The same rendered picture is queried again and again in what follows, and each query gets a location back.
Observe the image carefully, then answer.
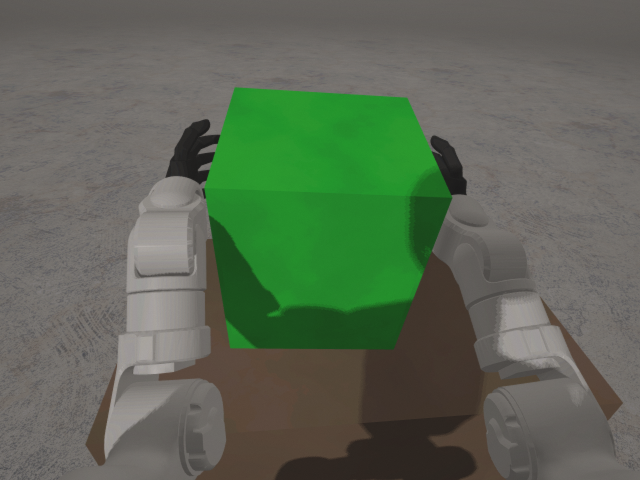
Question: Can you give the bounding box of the robot left hand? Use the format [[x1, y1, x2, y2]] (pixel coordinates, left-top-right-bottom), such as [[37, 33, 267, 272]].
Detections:
[[166, 119, 220, 199]]

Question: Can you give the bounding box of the robot left upper arm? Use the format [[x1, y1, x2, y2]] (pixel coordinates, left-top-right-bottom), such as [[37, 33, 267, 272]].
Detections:
[[57, 378, 226, 480]]

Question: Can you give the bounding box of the robot right upper arm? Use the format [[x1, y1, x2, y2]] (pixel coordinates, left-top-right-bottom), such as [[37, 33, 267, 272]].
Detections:
[[483, 378, 640, 480]]

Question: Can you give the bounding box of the robot right forearm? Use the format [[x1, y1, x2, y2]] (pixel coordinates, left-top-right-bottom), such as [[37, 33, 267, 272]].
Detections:
[[432, 194, 616, 458]]

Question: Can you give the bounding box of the robot right hand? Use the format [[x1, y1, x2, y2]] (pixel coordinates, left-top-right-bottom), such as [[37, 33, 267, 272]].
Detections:
[[430, 136, 467, 195]]

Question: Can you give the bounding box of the robot left forearm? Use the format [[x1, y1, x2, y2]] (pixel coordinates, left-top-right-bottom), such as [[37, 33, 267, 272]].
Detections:
[[104, 176, 211, 458]]

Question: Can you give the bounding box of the pedestal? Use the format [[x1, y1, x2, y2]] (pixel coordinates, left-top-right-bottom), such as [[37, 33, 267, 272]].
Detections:
[[85, 239, 623, 480]]

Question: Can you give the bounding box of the carton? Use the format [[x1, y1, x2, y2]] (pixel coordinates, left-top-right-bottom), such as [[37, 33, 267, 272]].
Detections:
[[204, 87, 452, 350]]

